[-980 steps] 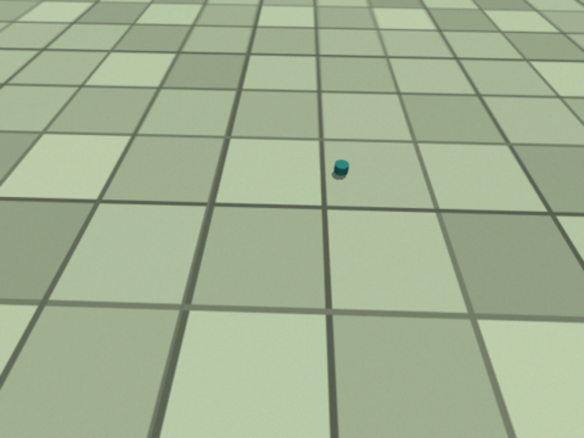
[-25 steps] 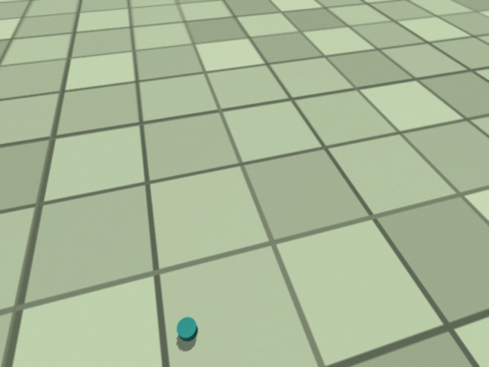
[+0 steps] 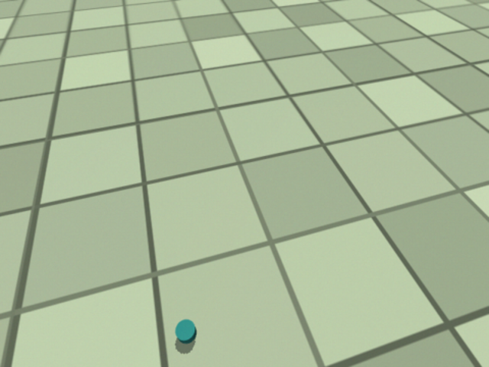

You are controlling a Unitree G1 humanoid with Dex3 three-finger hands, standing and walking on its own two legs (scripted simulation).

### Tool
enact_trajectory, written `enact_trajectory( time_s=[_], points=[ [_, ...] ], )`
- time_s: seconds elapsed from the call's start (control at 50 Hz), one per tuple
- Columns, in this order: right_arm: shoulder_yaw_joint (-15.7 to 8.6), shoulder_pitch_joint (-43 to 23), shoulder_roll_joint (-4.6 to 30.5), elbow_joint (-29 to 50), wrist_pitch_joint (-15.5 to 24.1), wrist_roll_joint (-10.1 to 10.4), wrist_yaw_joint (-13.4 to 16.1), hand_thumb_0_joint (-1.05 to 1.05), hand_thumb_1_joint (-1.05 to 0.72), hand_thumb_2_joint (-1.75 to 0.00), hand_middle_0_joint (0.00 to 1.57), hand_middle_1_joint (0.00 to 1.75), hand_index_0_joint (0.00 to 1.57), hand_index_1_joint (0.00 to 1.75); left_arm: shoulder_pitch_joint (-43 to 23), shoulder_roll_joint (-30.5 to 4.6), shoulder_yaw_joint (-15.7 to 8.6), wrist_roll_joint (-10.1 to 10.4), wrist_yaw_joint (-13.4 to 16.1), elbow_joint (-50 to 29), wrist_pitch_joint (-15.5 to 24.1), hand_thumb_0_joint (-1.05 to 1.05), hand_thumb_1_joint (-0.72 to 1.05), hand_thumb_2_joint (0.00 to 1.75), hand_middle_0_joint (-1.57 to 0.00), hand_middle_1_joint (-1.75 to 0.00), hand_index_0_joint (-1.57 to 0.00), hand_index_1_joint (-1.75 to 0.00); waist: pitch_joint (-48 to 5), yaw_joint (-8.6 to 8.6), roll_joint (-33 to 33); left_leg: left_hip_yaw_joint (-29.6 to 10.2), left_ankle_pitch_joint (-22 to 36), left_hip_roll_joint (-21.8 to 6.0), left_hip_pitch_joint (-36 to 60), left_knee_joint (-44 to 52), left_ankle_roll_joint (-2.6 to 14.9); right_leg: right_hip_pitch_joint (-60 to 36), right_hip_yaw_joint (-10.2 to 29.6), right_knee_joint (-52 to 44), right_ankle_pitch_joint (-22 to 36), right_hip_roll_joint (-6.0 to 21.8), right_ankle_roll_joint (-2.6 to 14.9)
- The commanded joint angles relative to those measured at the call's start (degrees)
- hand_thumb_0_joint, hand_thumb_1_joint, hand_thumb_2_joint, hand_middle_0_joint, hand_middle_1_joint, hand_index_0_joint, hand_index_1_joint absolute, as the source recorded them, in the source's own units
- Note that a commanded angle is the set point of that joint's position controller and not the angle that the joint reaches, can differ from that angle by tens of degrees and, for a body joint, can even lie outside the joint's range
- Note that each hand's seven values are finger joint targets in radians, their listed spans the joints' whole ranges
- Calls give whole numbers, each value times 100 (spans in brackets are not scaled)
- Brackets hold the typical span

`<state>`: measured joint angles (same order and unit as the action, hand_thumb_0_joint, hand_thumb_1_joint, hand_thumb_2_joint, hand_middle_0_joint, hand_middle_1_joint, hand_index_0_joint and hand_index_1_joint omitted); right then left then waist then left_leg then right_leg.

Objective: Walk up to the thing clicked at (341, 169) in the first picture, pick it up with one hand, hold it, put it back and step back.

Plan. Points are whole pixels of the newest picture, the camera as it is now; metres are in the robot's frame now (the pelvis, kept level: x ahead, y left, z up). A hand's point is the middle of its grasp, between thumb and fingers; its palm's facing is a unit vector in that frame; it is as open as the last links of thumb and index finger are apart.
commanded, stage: stand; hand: left
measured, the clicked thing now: (186, 331) +0.38 +0.22 -0.76
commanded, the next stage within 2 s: walk up in 0.10 s
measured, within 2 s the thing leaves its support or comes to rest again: neither
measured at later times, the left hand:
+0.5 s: hand out of the picture +0.08 +0.31 -0.19, palm faces -0.01 -0.93 -0.37, open 7.4 cm
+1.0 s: hand out of the picture -0.06 +0.29 -0.16, palm faces -0.05 -0.91 -0.41, open 7.4 cm
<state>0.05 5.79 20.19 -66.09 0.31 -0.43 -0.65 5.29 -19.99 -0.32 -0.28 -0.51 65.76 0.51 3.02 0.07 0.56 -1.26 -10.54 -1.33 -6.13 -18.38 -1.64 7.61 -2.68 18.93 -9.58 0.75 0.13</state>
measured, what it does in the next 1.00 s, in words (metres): walks backwards: left foot, then right foot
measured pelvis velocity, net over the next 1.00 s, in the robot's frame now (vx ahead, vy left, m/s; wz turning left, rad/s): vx -0.18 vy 0.03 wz -0.05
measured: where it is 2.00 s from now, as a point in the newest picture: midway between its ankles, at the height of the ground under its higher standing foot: outside the picture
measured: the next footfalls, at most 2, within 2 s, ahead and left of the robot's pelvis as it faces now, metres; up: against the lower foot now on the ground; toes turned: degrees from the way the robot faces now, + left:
left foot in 0.42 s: -0.04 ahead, +0.15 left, +0.00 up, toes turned +0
right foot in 0.80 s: -0.13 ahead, -0.09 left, +0.00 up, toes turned -1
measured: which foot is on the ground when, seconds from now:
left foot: down 0.00-0.22, up 0.24-0.40, down 0.42-0.84, up 0.86-1.00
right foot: down 0.00-0.42, up 0.44-0.78, down 0.80-1.00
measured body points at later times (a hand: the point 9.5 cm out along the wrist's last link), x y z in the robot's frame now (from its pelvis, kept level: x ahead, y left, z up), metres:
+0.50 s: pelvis -0.07 +0.05 -0.03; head +0.01 +0.07 +0.41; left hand +0.08 +0.36 -0.16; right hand +0.00 -0.28 -0.14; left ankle -0.08 +0.15 -0.75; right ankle -0.03 -0.10 -0.71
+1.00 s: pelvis -0.18 +0.03 -0.02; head -0.12 +0.02 +0.42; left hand -0.06 +0.34 -0.13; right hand -0.07 -0.29 -0.15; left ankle -0.20 +0.17 -0.68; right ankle -0.17 -0.09 -0.75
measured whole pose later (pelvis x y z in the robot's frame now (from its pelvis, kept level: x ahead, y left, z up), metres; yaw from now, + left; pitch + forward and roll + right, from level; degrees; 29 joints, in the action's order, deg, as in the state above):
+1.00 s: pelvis -0.18 +0.03 -0.02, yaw -3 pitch -1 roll +1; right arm -2.3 6.4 23.4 -50.2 -2.9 0.9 1.6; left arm 8.8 -20.0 -3.7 -1.7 0.6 47.2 -3.3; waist 9.5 -1.3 1.0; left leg -6.2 -30.4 5.6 -24.7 -63.6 -0.7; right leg 16.8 2.4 36.2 -17.9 0.1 0.8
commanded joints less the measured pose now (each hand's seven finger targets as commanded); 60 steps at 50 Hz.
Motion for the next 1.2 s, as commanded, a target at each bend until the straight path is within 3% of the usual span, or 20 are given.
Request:
enact_trajectory(
  time_s=[0.0, 0.14, 0.24, 0.36, 0.38, 0.4, 0.42, 0.5, 0.66, 0.78, 0.8, 0.82, 0.84, 0.92, 1.02, 1.08, 1.1, 1.12, 1.14, 1.18],
  points=[
    [-192, -299, 1191, 365, 143, 8, 107, 0, -90, -90, 20, 30, 20, 30, -251, -1238, -205, 9, 73, -363, 154, 0, 90, 90, -20, -30, -20, -30, -619, 7, -37, -398, 1121, -624, 31, 231, 189, -386, 617, -235, 1097, 721, 66],
    [-334, -223, 1365, 619, -92, 167, 117, 0, -90, -90, 20, 30, 20, 30, -130, -1605, -543, 129, 171, -704, -21, 0, 90, 90, -20, -30, -20, -30, -620, 3, -306, -141, 2007, -273, -269, -1293, 335, -91, 732, 457, 2932, 954, 499],
    [-432, 236, 1252, 930, -341, 55, 80, 0, -90, -90, 20, 30, 20, 30, -724, -1743, -605, -99, 199, -1351, -131, 0, 90, 90, -20, -30, -20, -30, -589, 123, -1108, -283, -2153, 209, -836, -3701, 389, 880, 1545, 329, 2579, 2128, 1534],
    [-536, 761, 1229, 1023, -207, -51, 97, 0, -90, -90, 20, 30, 20, 30, -786, -1621, -538, -61, 215, -1737, -307, 0, 90, 90, -20, -30, -20, -30, -699, 269, -813, 196, -267, 177, -705, -867, 275, 442, 941, 1740, 1887, 1286, 793],
    [-613, 598, 1440, 1109, -164, -176, 127, 0, -90, -90, 20, 30, 20, 30, -566, -1362, -497, 1, 200, -1782, -372, 0, 90, 90, -20, -30, -20, -30, -587, 162, -8, -544, 1152, -327, -469, -262, 349, 882, 659, 2421, 1063, 727, 487],
    [-718, 351, 1987, 1269, -130, -278, 126, 0, -90, -90, 20, 30, 20, 30, -362, -977, -437, 55, 223, -1850, -406, 0, 90, 90, -20, -30, -20, -30, -510, -18, 1376, -2086, 2870, -1427, 0, -160, 717, 2037, 462, 3298, -1979, -426, 176],
    [-795, 313, 2361, 1423, -124, -174, 116, 0, -90, -90, 20, 30, 20, 30, -450, -1219, -518, -14, 302, -1858, -435, 0, 90, 90, -20, -30, -20, -30, -715, 221, 1174, -2393, 3451, -1937, -444, -297, 1389, 1792, 1137, 4060, -2965, -650, 92],
    [-654, -258, 1684, 1695, -75, -172, 282, 0, -90, -90, 20, 30, 20, 30, -118, -1338, -561, 29, 316, -1690, -421, 0, 90, 90, -20, -30, -20, -30, -557, -133, 712, -1260, 3276, -1293, 1, -900, 1318, 2316, 1447, 5207, -2043, -593, 70],
    [-679, 422, 1626, 1838, -101, -97, 350, 0, -90, -90, 20, 30, 20, 30, -34, -1225, -625, -47, 220, -2054, -308, 0, 90, 90, -20, -30, -20, -30, -630, 279, 704, -1213, 3246, -1428, 719, -1192, 1535, 1890, 916, 3414, -1983, -325, -222],
    [-622, -7, 1633, 1985, -226, 26, 254, 0, -90, -90, 20, 30, 20, 30, 858, -1220, -698, -157, 175, -1793, -187, 0, 90, 90, -20, -30, -20, -30, -905, -132, 583, -893, 1607, -1083, -632, -1740, 885, 24, 558, 699, 163, 17, 169],
    [-560, -70, 1434, 2086, -215, 67, 242, 0, -90, -90, 20, 30, 20, 30, 844, -1575, -782, -211, 172, -1873, -160, 0, 90, 90, -20, -30, -20, -30, -789, -105, -236, -587, 718, -600, -1478, -2216, 569, -158, 1577, 731, 847, 699, 498],
    [-536, -309, 1222, 2147, -228, 95, 286, 0, -90, -90, 20, 30, 20, 30, 561, -2069, -874, -94, 136, -1999, -197, 0, 90, 90, -20, -30, -20, -30, -408, -239, -1551, 73, -1321, 537, -1688, -3388, 229, 660, 2794, 288, 1626, 1724, 1460],
    [-590, -283, 1318, 2105, -279, 68, 318, 0, -90, -90, 20, 30, 20, 30, 340, -2119, -879, -175, 144, -2227, -140, 0, 90, 90, -20, -30, -20, -30, -170, -259, -1540, -458, -2741, 590, -1703, -4642, 185, 1158, 3303, 148, 2088, 2255, 1850],
    [-508, 355, 1341, 1908, -202, 137, 320, 0, -90, -90, 20, 30, 20, 30, -105, -1509, -756, -164, 229, -2484, -170, 0, 90, 90, -20, -30, -20, -30, -270, 40, -934, -657, -1992, 719, -1943, -5031, 95, 604, 1582, 880, 2607, 1216, 1260],
    [-473, 331, 1195, 2074, -82, -5, 316, 0, -90, -90, 20, 30, 20, 30, 419, -1405, -728, -189, 255, -2623, -263, 0, 90, 90, -20, -30, -20, -30, -555, -249, -1210, -113, -1980, 307, -1895, -2478, 67, -593, 1521, 1472, 3095, 1144, 1141],
    [-582, 789, 1216, 1881, -22, -88, 298, 0, -90, -90, 20, 30, 20, 30, 225, -1465, -699, -72, 188, -2732, -379, 0, 90, 90, -20, -30, -20, -30, -714, 45, -851, 221, 174, 288, -712, -360, 158, -3, 1287, 2191, 2272, 848, 751],
    [-680, 685, 1519, 1944, 4, -175, 307, 0, -90, -90, 20, 30, 20, 30, 338, -1252, -637, -51, 163, -2779, -407, 0, 90, 90, -20, -30, -20, -30, -734, -37, -329, -853, 973, -449, -137, -355, 415, 993, 1271, 2475, 1026, 434, 446],
    [-799, 437, 2212, 2072, -18, -160, 253, 0, -90, -90, 20, 30, 20, 30, 166, -1107, -624, -14, 174, -2890, -383, 0, 90, 90, -20, -30, -20, -30, -645, 8, 1069, -2427, 1825, -1820, -319, -204, 1235, 1767, 605, 3290, -1415, -536, 152],
    [-874, 449, 2455, 2133, -6, -143, 252, 0, -90, -90, 20, 30, 20, 30, -220, -1375, -746, -113, 251, -2852, -396, 0, 90, 90, -20, -30, -20, -30, -554, 388, 1252, -3248, 1966, -2498, -1024, -14, 1995, 1601, 1179, 4582, -2811, -568, 48],
    [-733, 74, 1931, 2185, 29, -140, 325, 0, -90, -90, 20, 30, 20, 30, 101, -1340, -781, -58, 249, -2658, -441, 0, 90, 90, -20, -30, -20, -30, -500, -29, 405, -1960, 2528, -1839, -609, -544, 1699, 2024, 1664, 5543, -2371, -626, 133]
  ],
)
